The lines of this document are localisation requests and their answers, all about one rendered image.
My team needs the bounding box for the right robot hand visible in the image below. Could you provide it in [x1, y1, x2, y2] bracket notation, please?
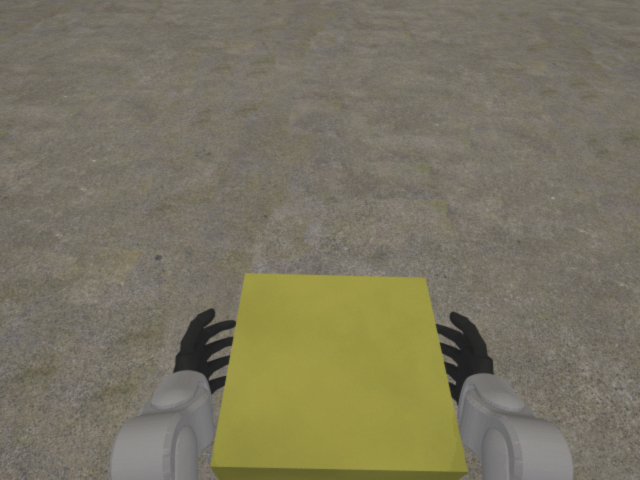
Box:
[436, 312, 494, 405]

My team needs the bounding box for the robot left forearm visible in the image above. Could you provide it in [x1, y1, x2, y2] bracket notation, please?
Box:
[109, 370, 215, 480]

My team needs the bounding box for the carton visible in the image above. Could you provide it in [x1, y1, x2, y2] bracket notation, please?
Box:
[210, 273, 468, 480]

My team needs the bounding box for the left robot hand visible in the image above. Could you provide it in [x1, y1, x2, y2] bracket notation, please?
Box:
[173, 308, 236, 395]

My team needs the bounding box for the robot right forearm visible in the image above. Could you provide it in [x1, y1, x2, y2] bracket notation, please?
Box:
[458, 373, 574, 480]

